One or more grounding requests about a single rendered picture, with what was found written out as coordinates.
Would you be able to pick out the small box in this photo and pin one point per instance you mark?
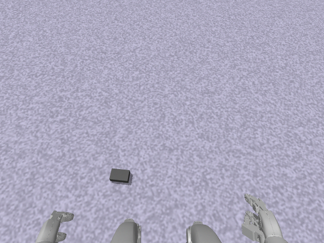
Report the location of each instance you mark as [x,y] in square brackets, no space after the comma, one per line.
[119,175]

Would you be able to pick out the left robot hand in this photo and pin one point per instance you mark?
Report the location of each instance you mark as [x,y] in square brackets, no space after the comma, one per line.
[49,230]

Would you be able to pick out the right robot hand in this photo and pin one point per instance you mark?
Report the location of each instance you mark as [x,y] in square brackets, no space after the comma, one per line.
[258,228]

